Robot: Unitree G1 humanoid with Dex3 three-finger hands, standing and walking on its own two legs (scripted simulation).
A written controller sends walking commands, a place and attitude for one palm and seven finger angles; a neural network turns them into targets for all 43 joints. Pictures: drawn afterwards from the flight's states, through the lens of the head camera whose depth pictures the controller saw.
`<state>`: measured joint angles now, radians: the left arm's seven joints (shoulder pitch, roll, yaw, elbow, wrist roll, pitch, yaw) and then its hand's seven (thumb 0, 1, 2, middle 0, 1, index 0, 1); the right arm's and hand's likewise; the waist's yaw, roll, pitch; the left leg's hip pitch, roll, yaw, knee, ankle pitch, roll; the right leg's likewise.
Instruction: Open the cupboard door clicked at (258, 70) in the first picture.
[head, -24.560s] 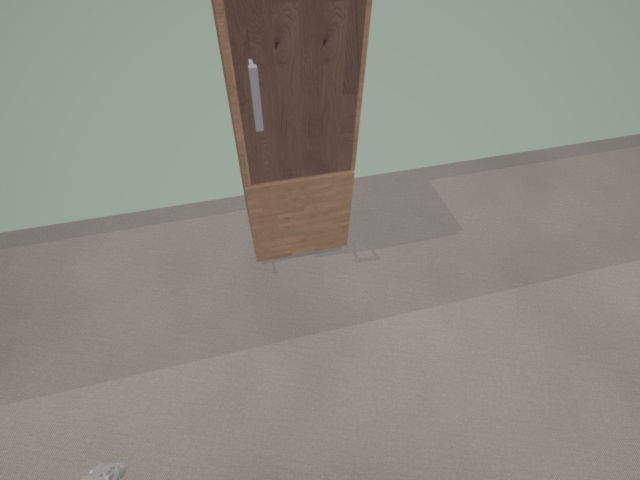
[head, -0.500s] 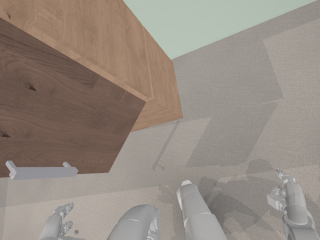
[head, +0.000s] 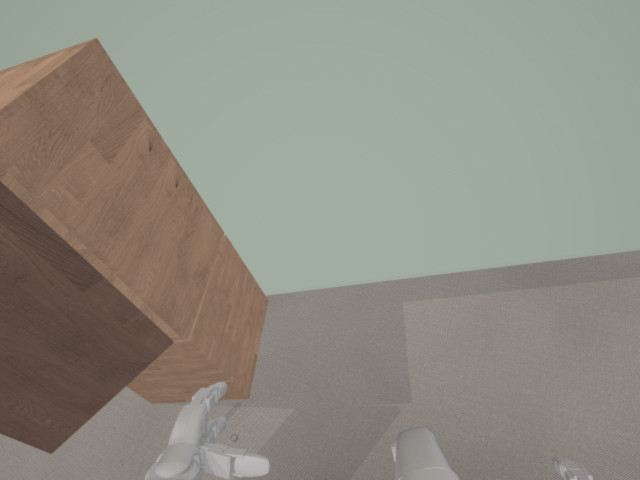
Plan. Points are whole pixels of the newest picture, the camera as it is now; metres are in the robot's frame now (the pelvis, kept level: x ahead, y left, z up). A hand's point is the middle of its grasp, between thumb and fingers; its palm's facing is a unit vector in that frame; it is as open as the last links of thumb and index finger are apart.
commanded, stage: relax the arm and regain balance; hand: left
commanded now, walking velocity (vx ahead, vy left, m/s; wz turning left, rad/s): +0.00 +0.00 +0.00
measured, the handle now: out of the picture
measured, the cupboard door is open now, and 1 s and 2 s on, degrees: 49 49 49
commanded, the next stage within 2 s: stand and wait in 1.94 s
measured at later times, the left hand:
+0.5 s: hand out of the picture +0.00 -0.15 -0.10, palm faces +0.25 -0.91 -0.32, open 16.8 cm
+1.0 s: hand out of the picture -0.02 -0.47 -0.07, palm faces +0.16 -0.97 -0.20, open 16.5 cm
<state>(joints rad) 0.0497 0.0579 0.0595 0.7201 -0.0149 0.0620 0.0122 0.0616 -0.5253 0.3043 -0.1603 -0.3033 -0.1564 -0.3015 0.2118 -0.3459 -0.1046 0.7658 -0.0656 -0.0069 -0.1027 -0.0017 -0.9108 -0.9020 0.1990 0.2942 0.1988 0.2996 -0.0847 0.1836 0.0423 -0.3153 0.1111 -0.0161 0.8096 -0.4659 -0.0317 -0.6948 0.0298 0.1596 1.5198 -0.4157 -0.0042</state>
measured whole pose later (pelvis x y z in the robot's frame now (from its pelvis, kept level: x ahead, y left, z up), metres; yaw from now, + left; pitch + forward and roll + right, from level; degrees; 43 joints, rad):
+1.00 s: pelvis -0.14 -0.63 +0.05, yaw +1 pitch -3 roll +2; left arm 0.22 0.02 0.08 0.83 0.00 0.00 0.04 0.18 -0.57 0.27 -0.16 -0.30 -0.15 -0.30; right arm 0.27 -0.23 -0.10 0.93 -0.04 0.05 -0.03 0.01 -0.91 -0.90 0.20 0.29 0.20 0.30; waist -0.02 0.08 0.01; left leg -0.44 -0.03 -0.04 1.02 -0.31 -0.01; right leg -0.26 0.08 0.03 0.59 -0.27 -0.09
